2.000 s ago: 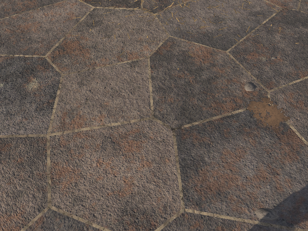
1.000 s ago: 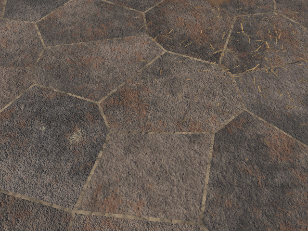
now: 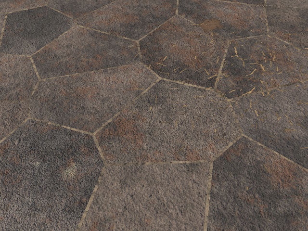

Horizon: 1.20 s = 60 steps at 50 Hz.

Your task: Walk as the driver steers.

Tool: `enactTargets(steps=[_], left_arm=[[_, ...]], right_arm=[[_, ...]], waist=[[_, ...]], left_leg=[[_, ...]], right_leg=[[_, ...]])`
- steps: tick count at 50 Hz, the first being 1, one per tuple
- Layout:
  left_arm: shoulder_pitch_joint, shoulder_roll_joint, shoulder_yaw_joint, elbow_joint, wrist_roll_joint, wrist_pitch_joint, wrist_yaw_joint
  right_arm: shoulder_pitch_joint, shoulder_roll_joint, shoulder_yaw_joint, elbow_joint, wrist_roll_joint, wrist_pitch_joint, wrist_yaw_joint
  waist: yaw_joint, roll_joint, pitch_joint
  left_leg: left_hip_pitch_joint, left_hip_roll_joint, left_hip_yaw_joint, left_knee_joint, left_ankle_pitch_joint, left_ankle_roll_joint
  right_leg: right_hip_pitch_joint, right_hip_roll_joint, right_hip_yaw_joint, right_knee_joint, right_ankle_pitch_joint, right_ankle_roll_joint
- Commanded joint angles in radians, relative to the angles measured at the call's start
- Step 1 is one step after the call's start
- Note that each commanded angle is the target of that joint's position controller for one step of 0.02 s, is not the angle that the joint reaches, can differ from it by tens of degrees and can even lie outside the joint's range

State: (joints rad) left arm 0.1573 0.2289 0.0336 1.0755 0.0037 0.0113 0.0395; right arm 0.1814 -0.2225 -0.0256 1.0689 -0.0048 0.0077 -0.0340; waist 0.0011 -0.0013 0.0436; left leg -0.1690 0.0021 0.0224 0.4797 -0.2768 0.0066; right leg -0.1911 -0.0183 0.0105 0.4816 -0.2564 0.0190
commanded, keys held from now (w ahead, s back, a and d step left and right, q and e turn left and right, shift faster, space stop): no key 0.04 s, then w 0.72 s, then w+e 0.24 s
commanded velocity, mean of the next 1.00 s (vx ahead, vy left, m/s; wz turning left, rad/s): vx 0.36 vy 0.00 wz -0.05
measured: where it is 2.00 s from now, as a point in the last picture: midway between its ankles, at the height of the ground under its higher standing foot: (191, 151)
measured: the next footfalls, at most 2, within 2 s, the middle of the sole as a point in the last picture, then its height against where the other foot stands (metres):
left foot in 0.76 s outside the picture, level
right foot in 1.34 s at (197, 188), level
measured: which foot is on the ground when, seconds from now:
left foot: down 0.00-0.30, up 0.32-0.74, down 0.76-1.00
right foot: down 0.00-0.78, up 0.80-1.00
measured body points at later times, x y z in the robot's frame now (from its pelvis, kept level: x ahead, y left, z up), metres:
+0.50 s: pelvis +0.10 -0.04 +0.01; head +0.10 -0.06 +0.46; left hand +0.03 +0.20 -0.13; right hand +0.21 -0.30 -0.13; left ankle +0.13 +0.11 -0.66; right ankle +0.02 -0.13 -0.74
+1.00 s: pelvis +0.38 +0.02 +0.00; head +0.39 +0.02 +0.45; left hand +0.48 +0.28 -0.13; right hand +0.40 -0.25 -0.14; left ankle +0.40 +0.10 -0.74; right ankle +0.40 -0.15 -0.65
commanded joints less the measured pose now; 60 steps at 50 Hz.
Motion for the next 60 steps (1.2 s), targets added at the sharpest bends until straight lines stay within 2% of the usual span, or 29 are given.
enactTargets(steps=[1,3,5,8,10,12,14,15,16,17,18,19,20,22,23,28,33,36,38,39,40,41,42,43,44,46,49,53,60], left_arm=[[0.013,0.104,0.016,-0.018,0.000,-0.007,0.005],[0.037,0.092,0.013,0.000,-0.001,-0.006,0.006],[0.040,0.101,0.018,0.000,-0.011,-0.006,0.009],[0.003,0.060,0.012,-0.033,-0.014,-0.040,-0.002],[-0.003,0.062,0.016,-0.043,-0.025,-0.063,-0.019],[0.037,0.054,0.016,-0.040,-0.035,-0.080,-0.030],[0.174,0.057,0.030,0.028,-0.026,-0.087,-0.031],[0.264,0.075,0.039,0.059,-0.019,-0.085,-0.032],[0.389,0.151,0.057,0.074,-0.018,-0.087,-0.028],[0.454,0.215,0.061,0.079,-0.012,-0.102,-0.042],[0.374,0.159,0.040,0.060,-0.007,-0.120,-0.044],[0.308,0.117,0.028,0.034,-0.009,-0.132,-0.047],[0.263,0.113,0.022,0.015,-0.010,-0.136,-0.054],[0.251,0.072,0.006,0.003,-0.005,-0.128,-0.056],[0.280,0.064,0.002,0.008,-0.001,-0.122,-0.052],[0.330,0.114,0.007,-0.002,0.003,-0.105,-0.022],[0.378,0.126,0.021,0.015,-0.016,-0.101,-0.016],[0.339,0.156,0.037,0.002,-0.015,-0.089,-0.015],[0.304,0.155,0.037,-0.015,-0.006,-0.074,-0.015],[0.311,0.113,0.021,-0.042,0.009,-0.075,-0.020],[0.446,-0.054,-0.020,-0.042,-0.007,-0.096,-0.033],[0.350,0.052,0.006,-0.043,-0.040,-0.124,-0.037],[0.250,0.106,0.025,-0.083,-0.066,-0.136,-0.035],[0.203,0.114,0.029,-0.093,-0.063,-0.138,-0.025],[0.187,0.106,0.041,-0.094,-0.048,-0.129,-0.014],[0.245,0.055,0.046,-0.083,-0.046,-0.094,-0.013],[0.183,0.047,0.053,-0.119,-0.043,-0.063,-0.011],[0.058,0.060,0.058,-0.173,-0.029,-0.071,-0.028],[-0.194,0.025,0.027,-0.291,-0.025,-0.077,-0.081]], right_arm=[[0.020,-0.104,-0.015,-0.017,0.000,-0.009,-0.003],[0.044,-0.096,-0.013,0.000,0.000,-0.008,-0.005],[0.056,-0.136,-0.027,0.001,0.014,-0.003,-0.010],[0.128,-0.197,-0.051,0.006,0.027,-0.026,-0.008],[0.122,-0.193,-0.056,-0.002,0.024,-0.045,-0.005],[0.050,-0.182,-0.055,-0.033,0.037,-0.057,0.003],[-0.017,-0.170,-0.053,-0.058,0.047,-0.053,0.010],[-0.021,-0.141,-0.045,-0.065,0.041,-0.056,0.013],[-0.030,-0.069,-0.025,-0.084,0.027,-0.065,0.019],[-0.053,-0.065,-0.027,-0.122,0.035,-0.083,0.017],[-0.062,-0.094,-0.033,-0.126,0.053,-0.095,0.021],[-0.049,-0.099,-0.033,-0.118,0.060,-0.105,0.030],[-0.039,-0.105,-0.038,-0.108,0.050,-0.112,0.032],[-0.059,-0.123,-0.051,-0.107,0.033,-0.114,0.039],[-0.064,-0.106,-0.050,-0.107,0.031,-0.110,0.044],[-0.263,-0.037,-0.024,-0.185,0.028,-0.096,0.056],[-0.374,-0.060,-0.016,-0.241,0.038,-0.099,0.078],[-0.296,-0.117,-0.039,-0.241,0.036,-0.108,0.086],[-0.003,-0.191,-0.084,-0.156,0.039,-0.102,0.073],[0.178,-0.260,-0.104,-0.121,0.025,-0.097,0.060],[0.231,-0.291,-0.102,-0.102,0.009,-0.095,0.065],[0.189,-0.204,-0.078,-0.104,0.016,-0.100,0.066],[0.088,-0.162,-0.066,-0.119,0.019,-0.109,0.062],[0.002,-0.130,-0.054,-0.134,0.016,-0.120,0.064],[-0.043,-0.097,-0.047,-0.131,0.004,-0.131,0.070],[-0.057,-0.057,-0.037,-0.111,-0.010,-0.138,0.073],[-0.027,-0.098,-0.045,-0.087,-0.010,-0.140,0.054],[0.026,-0.131,-0.049,-0.079,-0.018,-0.134,0.026],[0.172,-0.174,-0.057,-0.061,0.004,-0.099,0.008]], waist=[[0.001,0.001,-0.015],[0.000,0.008,-0.035],[-0.008,0.045,0.015],[-0.037,0.176,0.084],[-0.027,0.174,0.109],[0.020,0.155,0.109],[0.086,0.104,0.074],[0.108,0.028,0.034],[0.135,-0.216,-0.021],[0.141,-0.326,-0.020],[0.091,-0.181,0.047],[0.061,-0.118,0.076],[0.041,-0.082,0.073],[0.031,-0.078,0.065],[0.034,-0.094,0.051],[0.069,-0.077,0.083],[0.070,-0.092,0.122],[-0.005,-0.122,0.035],[-0.151,-0.136,-0.144],[-0.198,-0.023,-0.280],[-0.103,0.259,-0.452],[-0.139,0.171,-0.373],[-0.112,0.143,-0.205],[-0.072,0.044,-0.131],[-0.037,0.027,-0.085],[0.016,0.071,-0.065],[0.029,0.069,0.000],[0.008,0.036,0.026],[-0.079,0.006,0.071]], left_leg=[[-0.028,0.033,-0.032,-0.094,0.131,0.016],[-0.023,0.025,-0.026,-0.107,0.015,0.020],[-0.069,0.038,-0.066,-0.132,-0.341,0.061],[-0.069,0.243,-0.355,-0.290,-0.598,0.181],[-0.098,0.333,-0.469,-0.340,-0.547,0.235],[-0.122,0.303,-0.387,-0.310,-0.444,0.197],[-0.250,0.169,-0.198,-0.188,-0.301,0.133],[-0.310,0.113,-0.120,-0.037,-0.204,0.104],[-0.455,0.007,0.026,0.314,-0.153,0.038],[-0.623,-0.050,-0.014,0.550,-0.302,0.033],[-0.704,0.022,-0.093,0.699,-0.258,0.053],[-0.742,0.064,-0.105,0.732,-0.142,0.073],[-0.734,0.091,-0.090,0.709,-0.050,0.082],[-0.668,0.119,-0.068,0.608,0.059,0.071],[-0.639,0.116,-0.047,0.569,0.088,0.059],[-0.549,0.070,0.022,0.253,0.248,0.011],[-0.483,0.048,0.027,0.088,0.297,0.046],[-0.331,0.000,0.048,0.060,0.228,0.094],[0.056,-0.041,0.066,0.060,0.222,0.145],[0.393,0.166,-0.180,0.082,0.152,0.206],[0.643,0.414,-0.709,-0.099,-0.116,0.365],[0.555,0.382,-0.757,-0.202,-0.195,0.318],[0.396,0.363,-0.578,-0.221,-0.130,0.267],[0.225,0.333,-0.441,-0.249,-0.008,0.236],[0.096,0.298,-0.334,-0.277,0.078,0.208],[-0.021,0.249,-0.195,-0.328,0.119,0.182],[-0.076,0.243,-0.087,-0.385,0.161,0.190],[-0.001,0.234,0.016,-0.394,0.265,0.178],[0.229,0.265,0.152,-0.328,0.427,0.146]], right_leg=[[0.000,-0.016,0.008,-0.073,0.147,-0.020],[0.004,-0.001,-0.008,-0.071,0.042,-0.021],[-0.079,0.042,-0.051,-0.003,-0.255,-0.037],[-0.238,0.044,-0.088,0.223,-0.223,-0.048],[-0.273,-0.018,-0.034,0.354,-0.216,-0.075],[-0.208,-0.042,-0.026,0.222,-0.243,-0.106],[0.092,0.035,-0.106,-0.012,-0.048,-0.099],[0.208,0.000,-0.032,-0.046,-0.031,-0.097],[0.336,-0.205,0.294,-0.197,-0.162,-0.166],[0.355,-0.375,0.659,-0.328,-0.289,-0.296],[0.311,-0.395,0.660,-0.326,-0.333,-0.309],[0.295,-0.352,0.549,-0.321,-0.304,-0.271],[0.280,-0.309,0.449,-0.327,-0.211,-0.234],[0.250,-0.243,0.274,-0.334,0.066,-0.184],[0.247,-0.221,0.215,-0.334,0.173,-0.179],[0.159,-0.176,0.078,-0.375,0.316,-0.182],[0.216,-0.222,0.040,-0.382,0.353,-0.183],[0.307,-0.248,0.012,-0.238,0.731,-0.155],[0.223,-0.194,-0.034,0.100,0.939,-0.111],[-0.048,-0.134,-0.044,0.425,0.594,-0.085],[-0.378,0.074,0.019,0.781,-0.260,-0.033],[-0.469,0.039,0.153,0.907,-0.296,-0.059],[-0.535,-0.011,0.120,0.926,-0.216,-0.075],[-0.484,-0.069,0.103,0.879,-0.115,-0.082],[-0.427,-0.102,0.096,0.824,-0.056,-0.085],[-0.329,-0.135,0.107,0.763,-0.017,-0.096],[-0.402,-0.149,0.107,0.687,0.042,-0.085],[-0.527,-0.133,0.115,0.490,0.250,-0.060],[-0.576,-0.094,-0.035,0.193,0.300,-0.077]])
